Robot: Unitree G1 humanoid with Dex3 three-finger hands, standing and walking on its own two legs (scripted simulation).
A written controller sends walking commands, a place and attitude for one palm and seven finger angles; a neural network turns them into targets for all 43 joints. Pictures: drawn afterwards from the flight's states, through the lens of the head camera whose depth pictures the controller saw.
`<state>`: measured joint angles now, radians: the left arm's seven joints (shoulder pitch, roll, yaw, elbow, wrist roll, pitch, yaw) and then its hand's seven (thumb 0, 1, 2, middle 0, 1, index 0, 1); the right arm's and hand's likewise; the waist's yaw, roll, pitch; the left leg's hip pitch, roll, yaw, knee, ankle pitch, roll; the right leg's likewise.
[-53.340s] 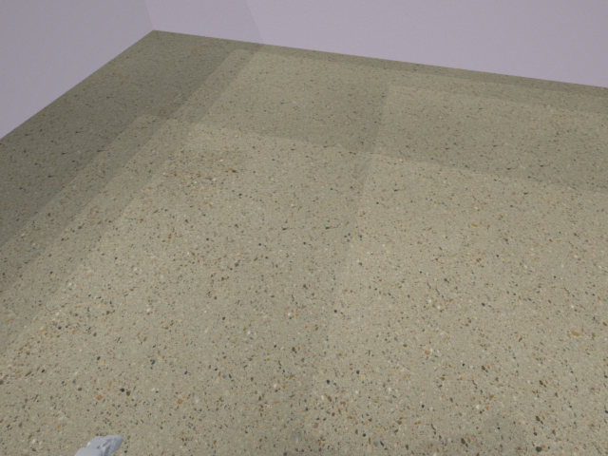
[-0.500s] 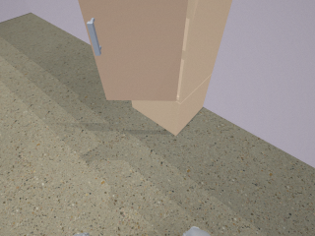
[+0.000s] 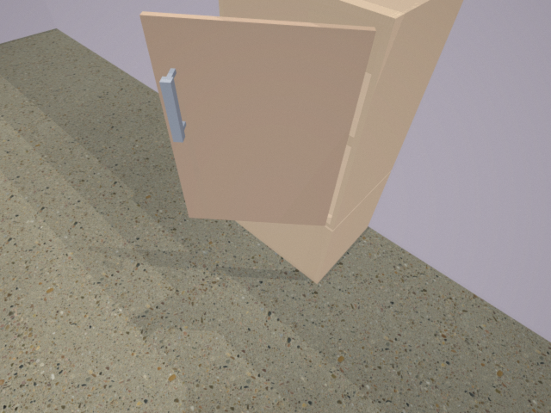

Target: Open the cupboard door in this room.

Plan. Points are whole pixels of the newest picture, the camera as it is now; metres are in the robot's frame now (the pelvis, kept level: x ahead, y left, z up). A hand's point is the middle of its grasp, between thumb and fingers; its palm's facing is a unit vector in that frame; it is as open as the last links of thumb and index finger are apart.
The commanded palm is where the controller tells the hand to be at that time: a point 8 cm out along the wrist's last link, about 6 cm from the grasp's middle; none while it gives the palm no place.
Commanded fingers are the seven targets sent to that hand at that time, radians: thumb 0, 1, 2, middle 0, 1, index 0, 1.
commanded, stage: take the last steps up to it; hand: left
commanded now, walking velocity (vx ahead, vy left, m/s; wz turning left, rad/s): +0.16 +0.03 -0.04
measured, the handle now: (175, 106) +0.67 +0.27 +0.06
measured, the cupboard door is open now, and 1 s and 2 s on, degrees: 39 39 39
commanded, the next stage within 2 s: come to a stop and stand still in 0.02 s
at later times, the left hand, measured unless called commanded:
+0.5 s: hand (174, 373) +0.21 +0.19 -0.17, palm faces +0.01 -0.98 -0.20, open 7.3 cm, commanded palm none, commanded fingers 0.00 0.90 0.90 -0.20 -0.30 -0.20 -0.30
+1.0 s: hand out of the picture +0.13 +0.18 -0.16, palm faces -0.02 -0.96 -0.27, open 7.4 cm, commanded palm none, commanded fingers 0.00 0.90 0.90 -0.20 -0.30 -0.20 -0.30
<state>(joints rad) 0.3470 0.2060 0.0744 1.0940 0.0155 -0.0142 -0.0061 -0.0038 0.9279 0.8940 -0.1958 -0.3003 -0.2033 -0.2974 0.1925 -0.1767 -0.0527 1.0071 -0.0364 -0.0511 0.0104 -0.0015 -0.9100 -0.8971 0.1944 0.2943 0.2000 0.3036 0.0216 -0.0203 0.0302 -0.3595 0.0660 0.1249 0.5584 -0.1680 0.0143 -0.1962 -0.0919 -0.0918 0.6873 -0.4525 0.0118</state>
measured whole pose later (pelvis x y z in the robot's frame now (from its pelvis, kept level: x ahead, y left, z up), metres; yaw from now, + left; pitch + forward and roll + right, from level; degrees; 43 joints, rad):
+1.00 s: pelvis +0.07 -0.01 +0.00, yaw -1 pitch -1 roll +1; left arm 0.24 0.18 0.01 0.98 0.01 0.01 0.05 0.01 0.91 0.89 -0.19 -0.30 -0.20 -0.30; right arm 0.22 -0.19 -0.04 0.95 -0.01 0.01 -0.02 0.00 -0.91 -0.90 0.20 0.29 0.20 0.30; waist -0.02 0.03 0.07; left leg -0.27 0.05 0.10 0.61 -0.33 -0.01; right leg -0.25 -0.02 0.00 0.64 -0.38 0.00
